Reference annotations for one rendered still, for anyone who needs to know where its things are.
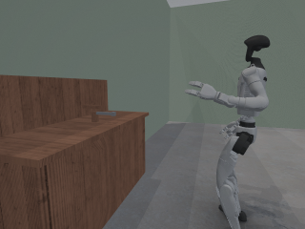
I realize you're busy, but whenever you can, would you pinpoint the robot left upper arm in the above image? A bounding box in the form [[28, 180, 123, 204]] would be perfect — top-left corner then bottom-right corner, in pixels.
[[241, 66, 269, 112]]

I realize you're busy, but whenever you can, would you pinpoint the right robot hand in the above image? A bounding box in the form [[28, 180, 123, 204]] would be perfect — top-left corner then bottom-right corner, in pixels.
[[219, 121, 238, 139]]

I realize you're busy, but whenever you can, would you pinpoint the robot left forearm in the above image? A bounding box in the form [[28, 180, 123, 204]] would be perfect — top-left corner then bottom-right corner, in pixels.
[[213, 92, 268, 111]]

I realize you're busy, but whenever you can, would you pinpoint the robot right foot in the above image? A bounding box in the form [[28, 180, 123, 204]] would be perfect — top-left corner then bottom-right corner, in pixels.
[[218, 204, 247, 222]]

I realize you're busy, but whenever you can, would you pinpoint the robot right forearm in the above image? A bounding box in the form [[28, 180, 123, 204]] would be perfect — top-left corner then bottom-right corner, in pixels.
[[235, 115, 254, 125]]

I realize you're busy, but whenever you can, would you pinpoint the tap lever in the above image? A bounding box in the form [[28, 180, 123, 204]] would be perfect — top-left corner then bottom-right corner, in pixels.
[[96, 112, 116, 116]]

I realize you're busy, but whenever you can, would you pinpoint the counter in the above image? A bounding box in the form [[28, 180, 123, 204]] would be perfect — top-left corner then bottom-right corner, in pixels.
[[0, 74, 149, 229]]

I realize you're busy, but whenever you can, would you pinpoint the left robot hand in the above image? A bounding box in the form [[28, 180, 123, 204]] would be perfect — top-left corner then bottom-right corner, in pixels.
[[184, 81, 217, 100]]

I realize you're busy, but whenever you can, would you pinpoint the robot right shin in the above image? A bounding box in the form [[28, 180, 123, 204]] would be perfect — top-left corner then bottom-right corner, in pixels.
[[227, 174, 241, 213]]

